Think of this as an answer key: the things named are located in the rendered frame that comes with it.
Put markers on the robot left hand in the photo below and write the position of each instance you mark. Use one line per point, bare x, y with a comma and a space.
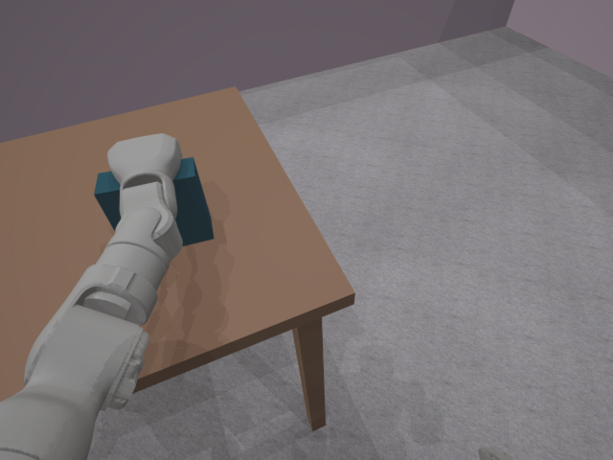
159, 152

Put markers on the sponge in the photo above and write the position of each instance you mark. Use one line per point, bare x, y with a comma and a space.
193, 217

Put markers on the robot left upper arm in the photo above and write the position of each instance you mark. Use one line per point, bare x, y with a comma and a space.
92, 362

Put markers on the table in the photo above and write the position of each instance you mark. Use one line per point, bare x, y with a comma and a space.
268, 269

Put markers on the left robot forearm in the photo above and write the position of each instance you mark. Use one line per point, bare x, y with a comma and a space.
124, 280

